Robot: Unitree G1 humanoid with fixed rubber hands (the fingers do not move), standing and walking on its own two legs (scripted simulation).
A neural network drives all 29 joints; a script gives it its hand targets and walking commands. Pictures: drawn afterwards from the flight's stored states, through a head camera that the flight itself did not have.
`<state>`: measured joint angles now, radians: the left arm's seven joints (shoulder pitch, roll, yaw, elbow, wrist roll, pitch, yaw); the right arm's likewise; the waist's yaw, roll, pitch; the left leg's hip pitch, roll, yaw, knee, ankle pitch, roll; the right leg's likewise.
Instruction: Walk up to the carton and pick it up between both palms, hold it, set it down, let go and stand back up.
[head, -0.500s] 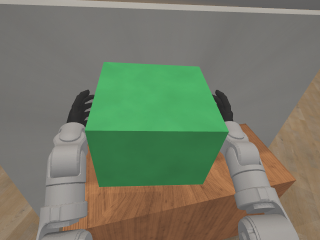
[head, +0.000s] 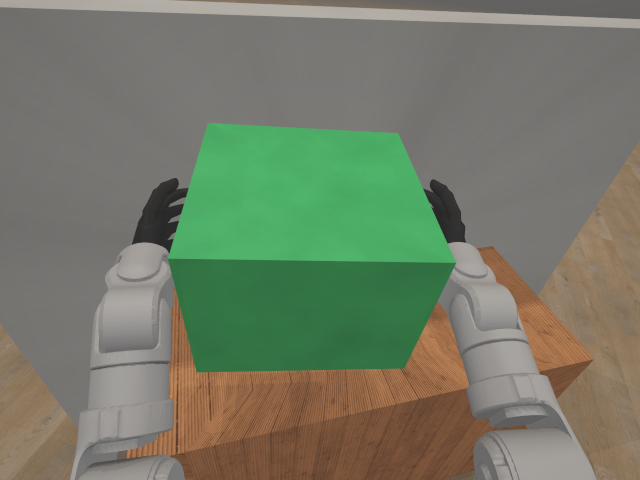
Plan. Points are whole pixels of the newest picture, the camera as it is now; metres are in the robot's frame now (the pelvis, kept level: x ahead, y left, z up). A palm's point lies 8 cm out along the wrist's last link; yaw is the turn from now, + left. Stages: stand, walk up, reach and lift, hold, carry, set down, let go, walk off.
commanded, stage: hold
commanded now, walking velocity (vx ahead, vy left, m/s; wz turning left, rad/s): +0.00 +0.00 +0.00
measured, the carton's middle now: (304, 244) +0.38 +0.01 +0.15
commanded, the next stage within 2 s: set down in 0.02 s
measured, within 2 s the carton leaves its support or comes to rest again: neither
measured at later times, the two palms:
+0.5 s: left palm (159, 260) +0.35 +0.18 +0.15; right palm (433, 267) +0.36 -0.17 +0.13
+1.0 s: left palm (180, 269) +0.37 +0.16 +0.12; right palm (437, 274) +0.37 -0.18 +0.11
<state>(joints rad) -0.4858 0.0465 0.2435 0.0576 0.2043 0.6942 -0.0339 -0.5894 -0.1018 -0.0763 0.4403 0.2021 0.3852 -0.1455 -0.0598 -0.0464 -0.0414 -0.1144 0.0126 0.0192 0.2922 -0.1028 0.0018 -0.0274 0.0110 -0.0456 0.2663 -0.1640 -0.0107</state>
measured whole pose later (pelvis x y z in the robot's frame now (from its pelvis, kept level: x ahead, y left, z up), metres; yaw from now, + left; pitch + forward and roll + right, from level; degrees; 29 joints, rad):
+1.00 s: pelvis +0.02 -0.02 +0.00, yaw +1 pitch -4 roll +0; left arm -0.44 0.02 0.25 0.28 0.26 0.34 -0.05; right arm -0.48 -0.05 -0.13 0.64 0.04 -0.01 -0.11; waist -0.03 -0.07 0.03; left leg -0.08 0.02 0.00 0.26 -0.11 -0.02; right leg 0.00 0.02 -0.06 0.25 -0.18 -0.03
